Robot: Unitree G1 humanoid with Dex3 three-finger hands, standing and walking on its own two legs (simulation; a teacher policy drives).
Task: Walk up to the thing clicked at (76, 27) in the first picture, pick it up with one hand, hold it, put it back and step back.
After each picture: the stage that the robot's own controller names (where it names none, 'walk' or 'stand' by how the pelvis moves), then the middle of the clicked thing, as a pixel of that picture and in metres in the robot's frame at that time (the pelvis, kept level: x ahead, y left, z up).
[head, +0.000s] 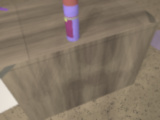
stand; (71, 17) +0.72 +0.08 +0.05
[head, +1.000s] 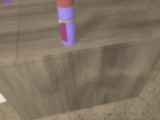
walk; (67, 20) +0.64 +0.12 +0.08
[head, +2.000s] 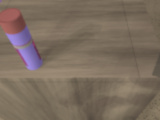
stand; (23, 43) +0.46 +0.27 +0.07
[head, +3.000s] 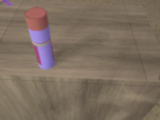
stand; (41, 42) +0.50 +0.18 +0.08
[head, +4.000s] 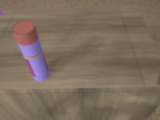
stand; (33, 54) +0.45 +0.21 +0.06
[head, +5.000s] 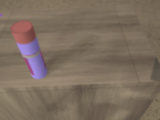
stand; (32, 53) +0.47 +0.22 +0.05
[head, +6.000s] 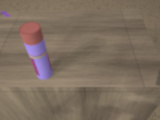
stand; (38, 54) +0.47 +0.20 +0.05
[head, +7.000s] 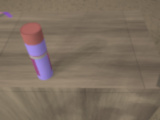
stand; (39, 54) +0.47 +0.20 +0.05
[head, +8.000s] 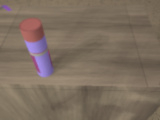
rise first; (39, 51) +0.47 +0.19 +0.05
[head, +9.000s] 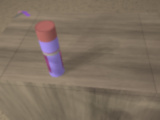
rise first; (51, 51) +0.48 +0.18 +0.05
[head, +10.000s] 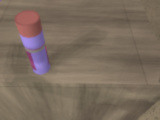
go down; (35, 47) +0.47 +0.16 +0.06
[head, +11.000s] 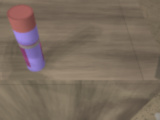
go down; (29, 43) +0.48 +0.17 +0.08
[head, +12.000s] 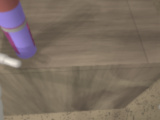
close in; (14, 25) +0.48 +0.18 +0.12
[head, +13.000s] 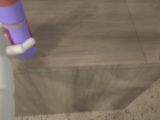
lift; (15, 23) +0.49 +0.18 +0.12
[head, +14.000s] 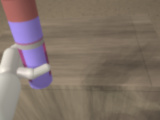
lift; (31, 46) +0.34 +0.16 +0.24
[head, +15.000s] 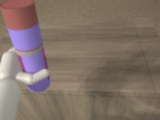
hold; (30, 51) +0.32 +0.16 +0.23
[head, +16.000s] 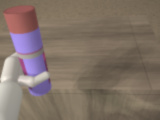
hold; (31, 55) +0.34 +0.16 +0.21
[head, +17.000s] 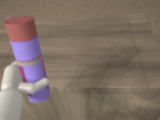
hold; (30, 62) +0.34 +0.17 +0.17
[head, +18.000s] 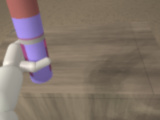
crouch; (33, 42) +0.36 +0.16 +0.24
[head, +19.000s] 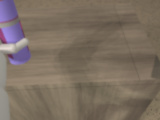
lower; (8, 25) +0.45 +0.21 +0.21
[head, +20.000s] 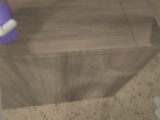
lower; out of the picture +0.53 +0.19 +0.15
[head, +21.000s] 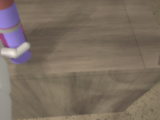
lower; (9, 27) +0.48 +0.19 +0.12
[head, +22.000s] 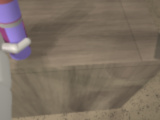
lower; (10, 23) +0.50 +0.18 +0.12
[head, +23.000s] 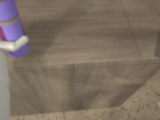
lower; (7, 21) +0.50 +0.19 +0.13
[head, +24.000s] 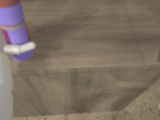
open; (13, 25) +0.49 +0.18 +0.12
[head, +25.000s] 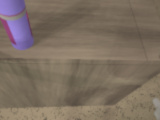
rise; (13, 13) +0.49 +0.18 +0.13
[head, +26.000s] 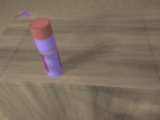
sink last; (48, 50) +0.47 +0.19 +0.09
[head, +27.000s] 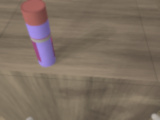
stand; (41, 37) +0.48 +0.18 +0.10
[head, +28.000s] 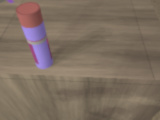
stand; (37, 40) +0.48 +0.19 +0.11
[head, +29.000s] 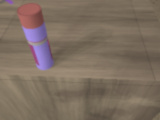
stand; (38, 40) +0.48 +0.18 +0.11
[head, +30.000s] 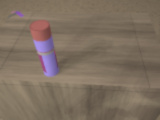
stand; (46, 51) +0.49 +0.18 +0.06
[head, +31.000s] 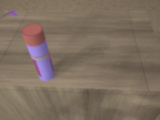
stand; (40, 55) +0.46 +0.20 +0.05
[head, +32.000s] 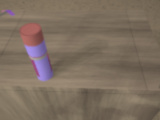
stand; (38, 55) +0.46 +0.20 +0.05
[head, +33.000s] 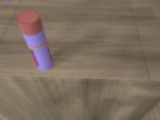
walk; (38, 44) +0.47 +0.20 +0.06
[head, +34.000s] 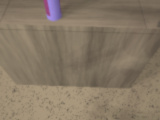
walk; out of the picture +0.70 +0.17 +0.08
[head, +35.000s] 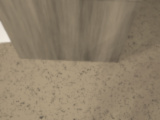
walk; out of the picture +1.03 +0.23 +0.07
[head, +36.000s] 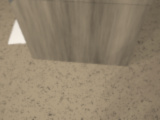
stand; out of the picture +1.08 +0.17 +0.07
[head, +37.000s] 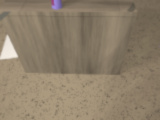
stand; out of the picture +1.06 +0.20 +0.05
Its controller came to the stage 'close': yes
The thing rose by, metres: 0.21
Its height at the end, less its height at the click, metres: +0.00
